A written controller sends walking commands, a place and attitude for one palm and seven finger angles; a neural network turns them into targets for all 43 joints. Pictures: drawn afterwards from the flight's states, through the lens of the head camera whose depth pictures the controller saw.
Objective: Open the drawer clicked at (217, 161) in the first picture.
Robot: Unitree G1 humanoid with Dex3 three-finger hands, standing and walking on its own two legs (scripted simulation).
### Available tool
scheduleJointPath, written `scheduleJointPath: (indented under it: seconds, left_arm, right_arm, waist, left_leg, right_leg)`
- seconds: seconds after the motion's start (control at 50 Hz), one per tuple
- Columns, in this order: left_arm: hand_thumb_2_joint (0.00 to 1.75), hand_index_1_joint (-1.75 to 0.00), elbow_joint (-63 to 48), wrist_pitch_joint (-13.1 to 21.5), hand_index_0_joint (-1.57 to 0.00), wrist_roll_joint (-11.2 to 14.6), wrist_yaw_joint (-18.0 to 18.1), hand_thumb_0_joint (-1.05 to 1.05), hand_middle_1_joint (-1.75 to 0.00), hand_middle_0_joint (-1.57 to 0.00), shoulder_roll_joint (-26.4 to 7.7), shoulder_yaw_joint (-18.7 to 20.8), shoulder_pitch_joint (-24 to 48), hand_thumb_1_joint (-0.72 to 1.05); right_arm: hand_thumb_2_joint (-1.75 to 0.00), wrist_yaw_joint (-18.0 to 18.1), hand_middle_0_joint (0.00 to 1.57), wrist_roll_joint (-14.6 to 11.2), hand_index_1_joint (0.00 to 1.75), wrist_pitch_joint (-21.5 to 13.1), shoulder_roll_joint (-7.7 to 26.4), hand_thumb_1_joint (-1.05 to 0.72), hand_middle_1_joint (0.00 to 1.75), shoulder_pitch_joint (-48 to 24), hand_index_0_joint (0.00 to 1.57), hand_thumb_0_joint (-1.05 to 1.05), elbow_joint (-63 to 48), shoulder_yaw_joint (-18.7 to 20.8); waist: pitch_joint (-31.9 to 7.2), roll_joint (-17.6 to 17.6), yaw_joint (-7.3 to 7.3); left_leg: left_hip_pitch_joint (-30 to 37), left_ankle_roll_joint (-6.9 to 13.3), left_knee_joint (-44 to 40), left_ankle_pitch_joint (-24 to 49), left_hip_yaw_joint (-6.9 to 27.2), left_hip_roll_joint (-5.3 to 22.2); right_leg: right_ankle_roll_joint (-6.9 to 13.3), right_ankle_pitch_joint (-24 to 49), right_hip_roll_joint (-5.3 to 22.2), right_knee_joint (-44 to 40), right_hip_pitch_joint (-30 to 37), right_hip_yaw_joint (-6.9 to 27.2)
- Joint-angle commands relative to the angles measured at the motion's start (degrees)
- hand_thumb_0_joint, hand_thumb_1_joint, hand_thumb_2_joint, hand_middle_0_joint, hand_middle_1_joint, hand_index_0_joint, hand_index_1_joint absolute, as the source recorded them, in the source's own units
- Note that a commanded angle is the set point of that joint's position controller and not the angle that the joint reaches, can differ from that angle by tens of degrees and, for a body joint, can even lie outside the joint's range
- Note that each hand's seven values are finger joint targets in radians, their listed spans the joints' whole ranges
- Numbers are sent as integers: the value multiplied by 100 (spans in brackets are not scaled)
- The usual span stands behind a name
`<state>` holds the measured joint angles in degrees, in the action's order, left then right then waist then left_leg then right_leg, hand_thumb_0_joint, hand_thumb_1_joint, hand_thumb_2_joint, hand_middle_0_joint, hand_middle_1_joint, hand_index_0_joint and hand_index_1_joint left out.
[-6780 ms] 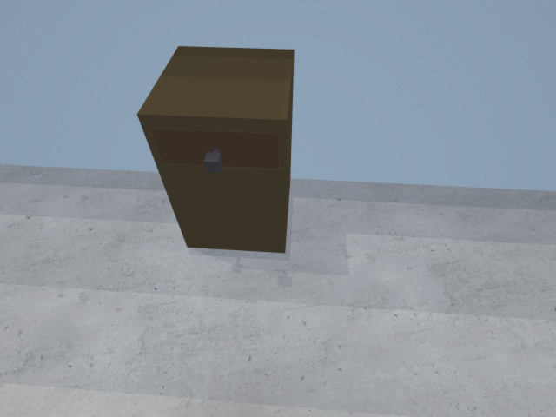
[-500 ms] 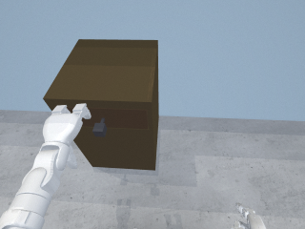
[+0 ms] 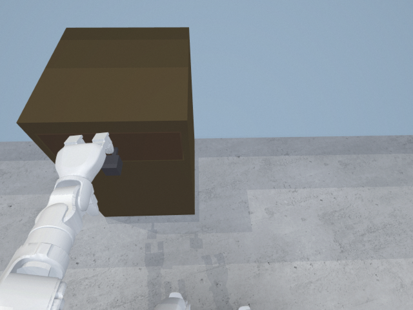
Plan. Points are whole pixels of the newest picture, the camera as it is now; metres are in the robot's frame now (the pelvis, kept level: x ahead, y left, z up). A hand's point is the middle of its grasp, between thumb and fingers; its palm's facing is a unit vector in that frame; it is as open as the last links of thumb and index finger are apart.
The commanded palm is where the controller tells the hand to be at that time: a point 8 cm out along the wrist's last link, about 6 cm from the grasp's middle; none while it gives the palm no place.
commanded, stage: move the hooked fingers above the handle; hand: left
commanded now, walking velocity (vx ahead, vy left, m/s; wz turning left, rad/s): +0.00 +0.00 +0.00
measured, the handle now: (113, 159) +0.52 +0.28 -0.15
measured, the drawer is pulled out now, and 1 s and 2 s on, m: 0.00 0.00 0.00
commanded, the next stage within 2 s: none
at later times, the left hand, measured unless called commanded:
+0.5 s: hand (107, 166) +0.45 +0.26 -0.07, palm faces -0.13 -0.03 -0.99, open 13.8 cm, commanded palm +0.46 +0.25 -0.02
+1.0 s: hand (107, 155) +0.48 +0.27 -0.07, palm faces -0.11 -0.04 -0.99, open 13.7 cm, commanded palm +0.49 +0.24 -0.03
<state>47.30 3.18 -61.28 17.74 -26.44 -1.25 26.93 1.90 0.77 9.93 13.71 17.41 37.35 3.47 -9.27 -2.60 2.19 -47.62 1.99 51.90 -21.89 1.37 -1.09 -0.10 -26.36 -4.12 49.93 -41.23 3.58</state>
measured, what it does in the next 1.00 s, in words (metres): lowers itself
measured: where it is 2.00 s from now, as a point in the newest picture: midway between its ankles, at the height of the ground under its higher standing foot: outside the picture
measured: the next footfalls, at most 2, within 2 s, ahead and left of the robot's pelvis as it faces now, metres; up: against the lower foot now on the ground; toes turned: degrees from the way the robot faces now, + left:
none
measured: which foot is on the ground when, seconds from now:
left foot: down 0.00-1.00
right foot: down 0.00-1.00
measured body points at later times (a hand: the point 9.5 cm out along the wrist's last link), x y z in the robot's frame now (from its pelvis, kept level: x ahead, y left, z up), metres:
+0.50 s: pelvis -0.03 +0.00 -0.05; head +0.11 +0.03 +0.38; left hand +0.45 +0.26 -0.02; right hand +0.00 -0.27 -0.16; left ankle +0.02 +0.10 -0.69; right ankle -0.03 -0.13 -0.69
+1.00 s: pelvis -0.04 +0.01 -0.07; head +0.11 +0.05 +0.35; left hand +0.48 +0.27 -0.02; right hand -0.03 -0.26 -0.18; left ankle +0.02 +0.10 -0.69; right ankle -0.03 -0.13 -0.69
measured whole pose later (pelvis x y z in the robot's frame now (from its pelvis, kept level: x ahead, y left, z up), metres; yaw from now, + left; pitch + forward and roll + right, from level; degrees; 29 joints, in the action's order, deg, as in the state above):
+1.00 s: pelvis -0.04 +0.01 -0.07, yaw -1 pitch +30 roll -7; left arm 62.2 8.2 -64.6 13.8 -37.1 -1.2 52.8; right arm 3.6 2.5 5.7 12.9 19.8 39.4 -0.5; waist -11.8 -2.6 9.2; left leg -76.3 2.2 72.7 -25.9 4.7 -0.7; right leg -0.6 -30.8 -5.7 68.5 -67.8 -0.8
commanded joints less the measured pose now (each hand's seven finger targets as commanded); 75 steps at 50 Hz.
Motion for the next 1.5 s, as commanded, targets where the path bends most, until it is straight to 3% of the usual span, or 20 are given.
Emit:
scheduleJointPath:
  seconds: [0.0, 0.08, 0.14, 0.26, 0.4, 0.46, 0.54, 0.6, 0.68, 0.72, 0.78, 0.8, 0.86, 0.96, 1.0, 1.04, 1.2, 1.26, 1.32, 1.48]
  left_arm:
    - [30, -120, -1296, 686, -30, -161, 321, 0, -120, -30, -1373, 442, 2985, -50]
    - [30, -120, -645, 757, -30, -483, 895, 0, -120, -30, -1765, 941, 2917, -50]
    - [30, -120, -1, 349, -30, -550, 1248, 0, -120, -30, -1898, 1147, 2634, -50]
    - [30, -120, 704, -342, -30, -432, 923, 0, -120, -30, -1895, 741, 3261, -50]
    - [30, -120, -50, 735, -30, -332, 279, 0, -120, -30, -1678, 225, 4733, -50]
    - [30, -120, 205, 968, -30, -565, 552, 0, -120, -30, -2137, 608, 4619, -50]
    - [30, -120, 1094, 516, -30, -669, 1088, 0, -120, -30, -2776, 1228, 4427, -50]
    - [30, -120, 1211, -33, -30, -707, 1200, 0, -120, -30, -3192, 1507, 4226, -50]
    - [30, -120, 1365, -672, -30, -653, 1062, 0, -120, -30, -3334, 1258, 4532, -50]
    - [30, -120, 1077, -722, -30, -560, 785, 0, -120, -30, -3451, 1204, 5006, -50]
    - [30, -120, 402, -329, -30, -331, 166, 0, -120, -30, -2837, 636, 5315, -50]
    - [30, -120, 169, -118, -30, -271, -26, 0, -120, -30, -2388, 294, 5562, -50]
    - [30, -120, -35, 399, -30, -200, -330, 0, -120, -30, -1935, 15, 5385, -50]
    - [30, -120, 671, 674, -30, -378, -34, 0, -120, -30, -2044, 316, 4916, -50]
    - [30, -120, 1223, 483, -30, -426, 213, 0, -120, -30, -2531, 797, 4547, -50]
    - [30, -120, 1314, 249, -30, -539, 435, 0, -120, -30, -2676, 899, 4379, -50]
    - [30, -120, 1047, -265, -30, -575, 586, 0, -120, -30, -3228, 990, 5108, -50]
    - [30, -120, 315, 21, -30, -467, 310, 0, -120, -30, -3055, 824, 5388, -50]
    - [30, -120, -202, 385, -30, -308, 34, 0, -120, -30, -2554, 507, 5459, -50]
    - [30, -120, 740, 309, -30, -375, 315, 0, -120, -30, -2411, 698, 4532, -50]
  right_arm:
    - [-90, 180, 20, 88, 30, -197, 866, -90, 30, 274, 20, 0, -382, 342]
    - [-90, 99, 20, 163, 30, -195, 885, -90, 30, 305, 20, 0, -328, 318]
    - [-90, -22, 20, 217, 30, -139, 927, -90, 30, 342, 20, 0, -370, 291]
    - [-90, -60, 20, 157, 30, -67, 1076, -90, 30, 597, 20, 0, -430, 264]
    - [-90, 224, 20, 229, 30, -375, 1025, -90, 30, 713, 20, 0, -99, 250]
    - [-90, 222, 20, 272, 30, -408, 1054, -90, 30, 731, 20, 0, -67, 189]
    - [-90, 47, 20, 338, 30, -308, 1151, -90, 30, 788, 20, 0, -133, 74]
    - [-90, -95, 20, 344, 30, -152, 1237, -90, 30, 844, 20, 0, -299, 34]
    - [-90, -86, 20, 193, 30, -7, 1288, -90, 30, 976, 20, 0, -366, -12]
    - [-90, -18, 20, 141, 30, -65, 1308, -90, 30, 965, 20, 0, -391, -24]
    - [-90, 138, 20, 113, 30, -273, 1210, -90, 30, 1040, 20, 0, -355, 41]
    - [-90, 182, 20, 129, 30, -345, 1161, -90, 30, 1031, 20, 0, -300, 71]
    - [-90, 284, 20, 155, 30, -505, 1088, -90, 30, 1066, 20, 0, -64, 101]
    - [-90, 243, 20, 218, 30, -467, 1054, -90, 30, 1088, 20, 0, -9, 25]
    - [-90, 162, 20, 230, 30, -379, 1115, -90, 30, 1066, 20, 0, -99, -38]
    - [-90, 84, 20, 246, 30, -260, 1145, -90, 30, 1068, 20, 0, -276, -64]
    - [-90, 57, 20, 168, 30, -171, 1256, -90, 30, 1004, 20, 0, -460, -86]
    - [-90, 126, 20, 160, 30, -311, 1207, -90, 30, 1027, 20, 0, -431, -10]
    - [-90, 196, 20, 179, 30, -424, 1136, -90, 30, 1077, 20, 0, -258, 70]
    - [-90, 111, 20, 221, 30, -289, 1090, -90, 30, 1146, 20, 0, -80, 25]
  waist:
    - [-2057, -278, 317]
    - [-2070, -611, 185]
    - [-2362, -660, 66]
    - [-2842, 34, 424]
    - [-2622, -509, 930]
    - [-2604, -957, 770]
    - [-2604, -1093, 598]
    - [-3281, -1110, 377]
    - [-3280, -410, 584]
    - [-3525, -527, 684]
    - [-3870, -742, 880]
    - [-3818, -830, 1064]
    - [-3260, -1002, 1103]
    - [-2269, -1110, 941]
    - [-2074, -1049, 763]
    - [-2320, -992, 636]
    - [-3121, -799, 788]
    - [-3808, -1155, 819]
    - [-3939, -1321, 927]
    - [-2661, -1054, 758]
  left_leg:
    - [2162, 97, -86, 1987, 31, 109]
    - [1761, 33, 207, 1814, 120, 121]
    - [1514, -10, 356, 1964, 65, 105]
    - [1131, 87, 522, 1681, -48, 82]
    - [1107, 125, 963, 1021, 222, 210]
    - [833, 55, 1187, 946, 333, 218]
    - [233, 6, 1458, 1146, 331, 209]
    - [367, -16, 1487, 1617, 290, 191]
    - [145, 84, 1341, 1202, 196, 116]
    - [317, 106, 1297, 974, 238, 160]
    - [871, 148, 1303, 841, 296, 209]
    - [1134, 141, 1299, 819, 397, 255]
    - [1243, 113, 1294, 557, 490, 306]
    - [628, 35, 1307, 572, 576, 297]
    - [234, 51, 1353, 748, 464, 271]
    - [92, 49, 1430, 993, 365, 224]
    - [130, 116, 1435, 636, 309, 204]
    - [763, 114, 1482, 787, 347, 248]
    - [1334, 80, 1485, 1034, 484, 319]
    - [750, 55, 1368, 1282, 399, 295]
  right_leg:
    - [320, 1629, -16, -368, -548, -356]
    - [390, 1200, -51, -6, -1259, -475]
    - [384, 1279, -88, 201, -1281, -533]
    - [233, 1607, -111, 160, -827, -470]
    - [261, 712, -56, 469, -2204, -453]
    - [351, 457, -97, 854, -2839, -549]
    - [369, 466, -104, 1268, -3071, -678]
    - [348, 817, -141, 1390, -2570, -710]
    - [203, 824, -149, 1088, -2022, -705]
    - [177, 662, -122, 1044, -2078, -679]
    - [182, 531, -123, 890, -2137, -612]
    - [198, 464, -109, 863, -2443, -610]
    - [245, 255, -101, 882, -2995, -619]
    - [380, 154, -115, 1106, -3568, -753]
    - [396, 213, -132, 1144, -3408, -760]
    - [393, 327, -160, 1215, -3158, -751]
    - [253, 291, -121, 1162, -2623, -689]
    - [248, 359, -131, 1125, -2619, -649]
    - [269, 435, -127, 1107, -2902, -656]
    - [345, 541, -170, 996, -2956, -753]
